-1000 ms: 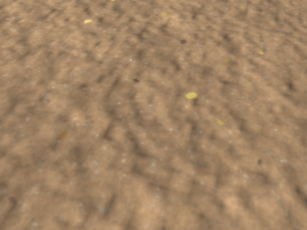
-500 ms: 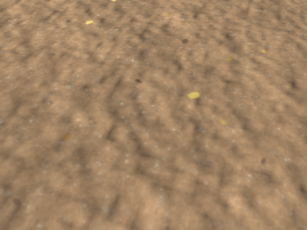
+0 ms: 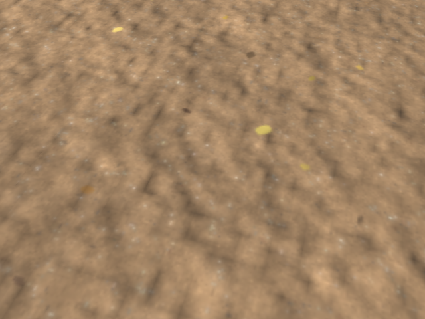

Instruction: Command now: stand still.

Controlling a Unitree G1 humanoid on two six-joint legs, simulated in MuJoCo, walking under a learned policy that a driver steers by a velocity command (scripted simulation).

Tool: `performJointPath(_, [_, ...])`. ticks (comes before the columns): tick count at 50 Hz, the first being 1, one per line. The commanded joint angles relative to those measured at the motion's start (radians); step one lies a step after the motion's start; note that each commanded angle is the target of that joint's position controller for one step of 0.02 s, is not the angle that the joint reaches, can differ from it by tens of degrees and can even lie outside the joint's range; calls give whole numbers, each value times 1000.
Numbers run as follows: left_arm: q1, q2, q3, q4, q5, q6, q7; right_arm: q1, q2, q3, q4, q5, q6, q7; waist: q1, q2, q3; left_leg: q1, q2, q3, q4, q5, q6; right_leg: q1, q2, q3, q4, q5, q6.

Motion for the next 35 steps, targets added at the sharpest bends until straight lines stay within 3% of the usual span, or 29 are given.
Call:
performJointPath(1, [43,99,13,-17,0,-5,3,54,-96,-14,-12,0,-6,-3,-1,3,14,-81,14,-3,-102,136,14,38,9,-20,-64,121,-18])
performJointPath(23, [99,71,0,-9,-2,-8,3,109,-67,-5,30,3,-4,-7,-5,2,29,-95,11,10,-94,118,6,20,16,-22,-60,106,-27])
performJointPath(24, [118,57,-3,1,-1,-7,3,129,-55,-2,41,2,-3,-8,-5,5,4,-86,1,20,-100,21,9,31,28,-35,-61,13,-28])
performJointPath(26, [123,71,3,-1,-11,-5,8,128,-84,-13,35,13,2,-15,-8,22,47,-138,-10,14,-95,-306,42,-29,64,-63,-20,-305,-50])
performJointPath(28, [106,69,4,-20,-13,-21,6,132,-98,-19,19,20,-8,-15,-16,38,127,-203,35,-52,-122,-481,86,-122,51,-41,1,-437,-78])
performJointPath(30, [90,44,0,-38,-16,-53,-7,173,-116,-28,19,29,-30,-9,-34,86,137,-157,110,-164,-165,-496,134,-182,49,-46,75,-348,-81])
performJointPath(32, [72,10,-6,-59,-22,-84,-25,208,-163,-46,22,34,-44,0,-41,186,123,-100,228,-345,-255,-543,202,-224,67,-97,215,-213,-79])
performJointPath(33, [73,11,-6,-65,-26,-97,-33,187,-166,-48,11,37,-47,3,-29,194,139,-143,265,-400,-280,-528,223,-194,50,-82,234,-192,-97])
performJointPath(35, [184,4,-4,-37,-35,-113,-40,78,-154,-42,-31,39,-50,9,54,173,159,-267,212,-308,-218,-430,181,3,48,-75,50,-190,-132])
